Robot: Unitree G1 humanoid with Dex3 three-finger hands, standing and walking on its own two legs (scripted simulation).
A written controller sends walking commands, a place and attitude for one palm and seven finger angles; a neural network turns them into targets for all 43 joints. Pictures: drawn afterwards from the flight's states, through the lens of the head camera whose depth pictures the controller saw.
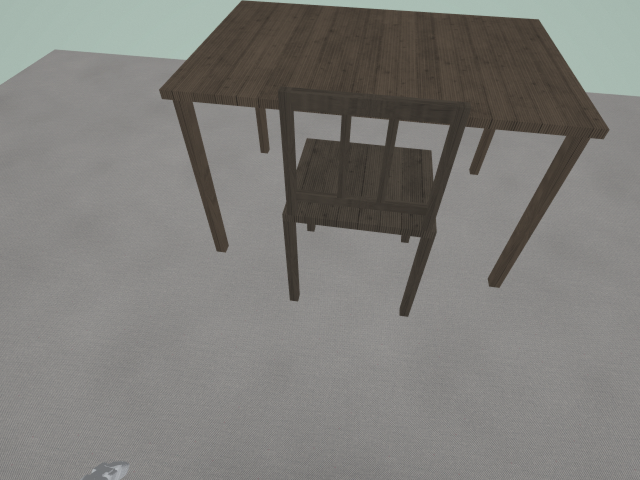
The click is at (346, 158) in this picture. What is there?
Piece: chair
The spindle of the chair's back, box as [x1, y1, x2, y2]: [337, 114, 351, 198]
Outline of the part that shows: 342,114 337,197 344,198 351,115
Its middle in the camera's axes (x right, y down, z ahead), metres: +0.06 -0.20 +0.97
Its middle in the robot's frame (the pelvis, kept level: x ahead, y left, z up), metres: +0.85 -0.01 -0.10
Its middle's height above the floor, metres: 0.67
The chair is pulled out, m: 0.00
